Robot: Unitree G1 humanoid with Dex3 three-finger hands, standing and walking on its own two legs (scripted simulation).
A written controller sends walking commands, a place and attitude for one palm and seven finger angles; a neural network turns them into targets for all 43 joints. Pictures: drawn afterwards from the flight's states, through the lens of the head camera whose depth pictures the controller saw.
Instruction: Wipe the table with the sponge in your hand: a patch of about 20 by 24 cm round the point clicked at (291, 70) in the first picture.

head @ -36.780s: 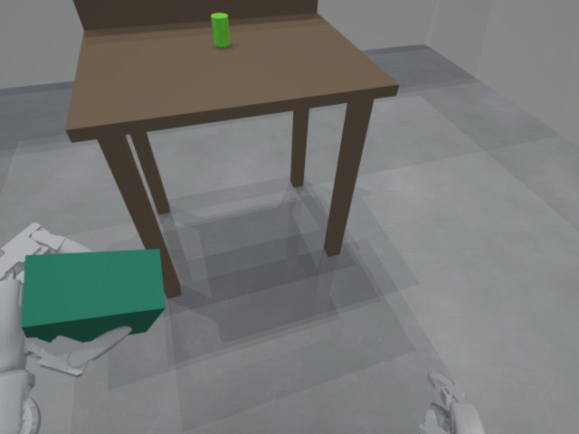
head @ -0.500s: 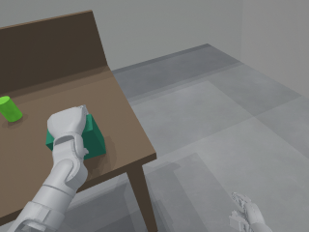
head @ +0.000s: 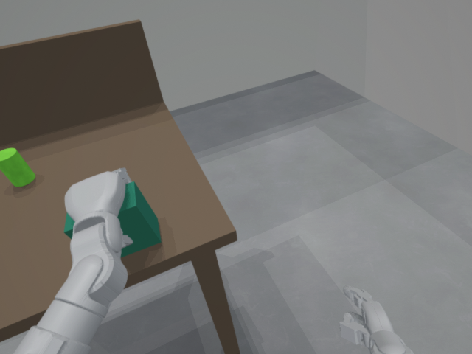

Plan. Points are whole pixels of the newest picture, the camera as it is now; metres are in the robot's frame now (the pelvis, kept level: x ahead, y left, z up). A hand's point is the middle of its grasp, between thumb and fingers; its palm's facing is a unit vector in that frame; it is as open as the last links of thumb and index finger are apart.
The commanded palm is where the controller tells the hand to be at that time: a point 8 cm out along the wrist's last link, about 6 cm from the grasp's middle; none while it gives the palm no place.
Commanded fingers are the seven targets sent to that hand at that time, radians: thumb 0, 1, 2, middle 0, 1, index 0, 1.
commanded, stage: slide back across to the middle lane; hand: left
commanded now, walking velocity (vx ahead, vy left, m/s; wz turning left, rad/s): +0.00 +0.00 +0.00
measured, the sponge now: (121, 229) +0.30 +0.26 +0.08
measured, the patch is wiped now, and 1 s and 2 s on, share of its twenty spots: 1.00 1.00 1.00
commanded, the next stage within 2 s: wipe forward along the middle lane in 0.34 s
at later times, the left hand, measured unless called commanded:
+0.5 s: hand (66, 237) +0.25 +0.31 +0.12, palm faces +0.03 -0.05 -1.00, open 10.3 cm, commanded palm +0.23 +0.32 +0.18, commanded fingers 0.00 0.10 1.30 -1.20 -1.60 -1.20 -1.60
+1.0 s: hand (69, 212) +0.30 +0.34 +0.12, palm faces -0.03 +0.00 -1.00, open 10.3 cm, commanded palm +0.28 +0.34 +0.16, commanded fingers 0.00 0.10 1.30 -1.20 -1.60 -1.20 -1.60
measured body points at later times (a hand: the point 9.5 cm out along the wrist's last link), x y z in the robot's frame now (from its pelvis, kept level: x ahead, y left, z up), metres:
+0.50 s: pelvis -0.01 -0.01 +0.00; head -0.03 -0.05 +0.45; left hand +0.24 +0.31 +0.17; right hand +0.23 -0.22 -0.09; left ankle -0.01 +0.11 -0.74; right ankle -0.04 -0.10 -0.74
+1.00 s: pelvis -0.03 +0.00 +0.00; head -0.03 -0.03 +0.45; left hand +0.30 +0.34 +0.17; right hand +0.16 -0.23 -0.12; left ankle -0.01 +0.11 -0.74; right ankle -0.04 -0.10 -0.74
